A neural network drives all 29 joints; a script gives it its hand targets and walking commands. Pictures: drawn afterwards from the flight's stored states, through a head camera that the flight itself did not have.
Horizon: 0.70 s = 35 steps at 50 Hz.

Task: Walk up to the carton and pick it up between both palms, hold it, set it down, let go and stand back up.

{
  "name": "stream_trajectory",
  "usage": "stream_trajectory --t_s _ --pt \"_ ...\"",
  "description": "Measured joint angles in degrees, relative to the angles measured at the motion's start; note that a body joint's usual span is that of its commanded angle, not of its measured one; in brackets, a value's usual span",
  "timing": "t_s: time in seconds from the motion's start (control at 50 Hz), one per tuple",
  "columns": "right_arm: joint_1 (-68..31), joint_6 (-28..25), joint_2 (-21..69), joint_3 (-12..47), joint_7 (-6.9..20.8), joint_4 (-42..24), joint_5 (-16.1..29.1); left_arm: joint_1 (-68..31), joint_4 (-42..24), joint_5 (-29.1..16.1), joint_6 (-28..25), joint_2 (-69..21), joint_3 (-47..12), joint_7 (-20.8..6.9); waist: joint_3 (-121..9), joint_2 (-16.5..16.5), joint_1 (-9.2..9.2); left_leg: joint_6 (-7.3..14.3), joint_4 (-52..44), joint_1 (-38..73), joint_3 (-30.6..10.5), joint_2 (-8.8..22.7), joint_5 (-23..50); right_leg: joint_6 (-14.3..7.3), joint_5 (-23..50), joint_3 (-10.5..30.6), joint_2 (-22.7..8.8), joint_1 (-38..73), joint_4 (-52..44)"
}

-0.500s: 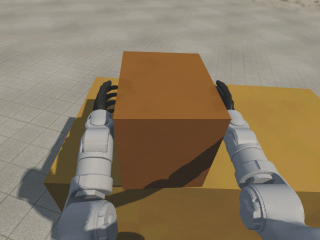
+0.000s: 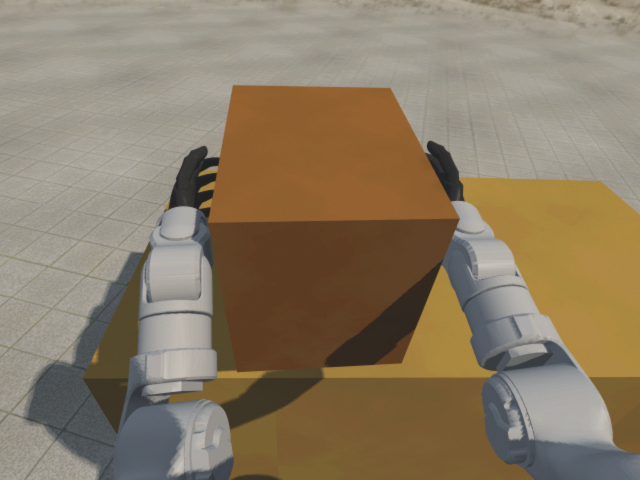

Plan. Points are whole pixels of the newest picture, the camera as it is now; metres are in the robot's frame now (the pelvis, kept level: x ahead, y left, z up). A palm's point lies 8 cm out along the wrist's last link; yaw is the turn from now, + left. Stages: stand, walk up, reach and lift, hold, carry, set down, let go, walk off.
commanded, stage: reach and lift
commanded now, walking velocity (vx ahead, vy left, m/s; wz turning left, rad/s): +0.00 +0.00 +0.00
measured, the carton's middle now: (317, 223) +0.41 -0.01 +0.16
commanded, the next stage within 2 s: hold in 1.22 s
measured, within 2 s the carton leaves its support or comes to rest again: neither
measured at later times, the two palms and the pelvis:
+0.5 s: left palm (184, 187) +0.37 +0.15 +0.24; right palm (454, 184) +0.37 -0.16 +0.25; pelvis -0.01 +0.00 +0.00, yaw +0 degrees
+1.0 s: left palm (180, 174) +0.37 +0.15 +0.26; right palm (457, 165) +0.37 -0.16 +0.27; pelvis +0.00 +0.00 +0.00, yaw +0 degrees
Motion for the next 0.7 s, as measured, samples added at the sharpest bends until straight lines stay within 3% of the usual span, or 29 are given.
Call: stream_trajectory --t_s 0.42,0.7 --pt "-4.83 3.43 -0.48 -1.33 -0.62 2.37 1.22 -5.92 2.21 0.78 4.57 1.38 1.74 -1.26 -1.57 -0.20 -0.37 0.12 -0.27 -0.41 0.48 -0.01 0.68 -0.08 0.43 0.52 -0.02 -0.97 0.51" --pt "-6.37 6.04 -1.42 0.84 -1.99 1.81 3.85 -6.19 1.34 0.09 6.68 2.25 1.91 -1.83 -2.34 -0.08 -0.65 -0.20 0.13 -0.06 0.07 0.34 -0.04 -0.25 0.02 0.12 0.35 -0.10 0.07"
